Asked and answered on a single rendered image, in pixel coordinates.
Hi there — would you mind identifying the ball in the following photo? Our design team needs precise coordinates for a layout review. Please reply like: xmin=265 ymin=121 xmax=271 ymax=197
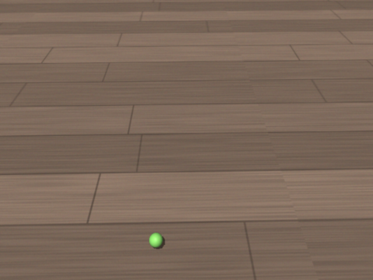
xmin=149 ymin=233 xmax=163 ymax=247

